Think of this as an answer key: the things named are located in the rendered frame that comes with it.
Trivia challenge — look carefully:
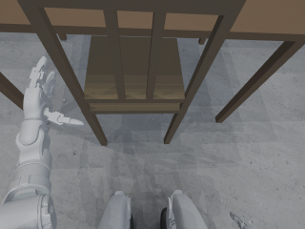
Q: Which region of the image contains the robot left upper arm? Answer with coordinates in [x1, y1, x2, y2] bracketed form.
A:
[0, 194, 57, 229]

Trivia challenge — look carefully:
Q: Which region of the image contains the table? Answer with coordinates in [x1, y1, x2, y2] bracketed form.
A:
[0, 0, 305, 125]

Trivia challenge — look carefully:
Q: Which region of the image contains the chair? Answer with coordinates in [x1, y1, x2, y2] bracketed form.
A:
[17, 0, 247, 146]

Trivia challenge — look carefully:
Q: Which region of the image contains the robot left forearm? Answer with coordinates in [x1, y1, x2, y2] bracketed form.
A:
[0, 119, 52, 208]

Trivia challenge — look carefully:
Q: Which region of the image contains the robot right hand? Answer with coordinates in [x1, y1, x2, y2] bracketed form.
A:
[230, 211, 256, 229]

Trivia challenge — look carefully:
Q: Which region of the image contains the robot left hand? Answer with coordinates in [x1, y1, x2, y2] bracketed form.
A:
[23, 56, 85, 129]

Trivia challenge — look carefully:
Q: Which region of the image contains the robot right shin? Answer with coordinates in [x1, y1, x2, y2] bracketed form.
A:
[166, 190, 183, 229]

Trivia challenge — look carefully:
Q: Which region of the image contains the robot right thigh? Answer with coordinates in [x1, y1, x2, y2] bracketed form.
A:
[167, 194, 208, 229]

